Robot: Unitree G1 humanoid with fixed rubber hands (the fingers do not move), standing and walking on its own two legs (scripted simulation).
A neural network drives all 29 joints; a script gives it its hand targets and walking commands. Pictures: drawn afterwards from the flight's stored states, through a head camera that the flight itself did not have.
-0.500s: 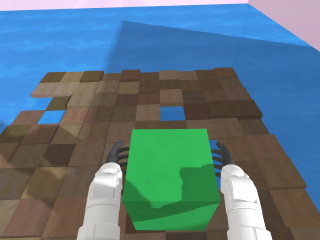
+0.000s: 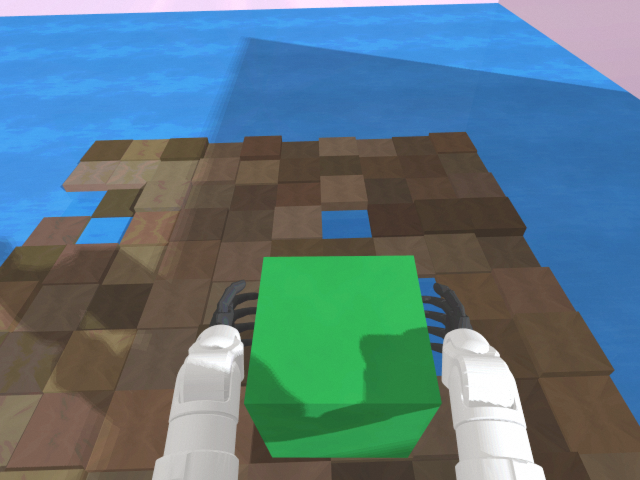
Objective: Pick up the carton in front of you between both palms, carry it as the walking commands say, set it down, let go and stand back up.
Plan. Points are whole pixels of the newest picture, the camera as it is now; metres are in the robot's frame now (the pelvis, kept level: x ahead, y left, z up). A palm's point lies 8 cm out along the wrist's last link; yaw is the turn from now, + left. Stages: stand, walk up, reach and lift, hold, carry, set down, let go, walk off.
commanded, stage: carry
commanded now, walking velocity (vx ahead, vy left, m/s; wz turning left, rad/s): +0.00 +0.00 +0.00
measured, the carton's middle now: (339, 362) +0.31 +0.00 -0.05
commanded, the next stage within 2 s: none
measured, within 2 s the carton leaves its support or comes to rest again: neither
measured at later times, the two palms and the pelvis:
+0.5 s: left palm (222, 333) +0.30 +0.15 +0.05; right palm (452, 336) +0.30 -0.14 +0.04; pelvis +0.00 +0.00 +0.00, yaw +0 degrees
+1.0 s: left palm (222, 337) +0.29 +0.15 +0.05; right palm (455, 340) +0.29 -0.15 +0.04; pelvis +0.00 +0.00 +0.00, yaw +0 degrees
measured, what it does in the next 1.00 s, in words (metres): stands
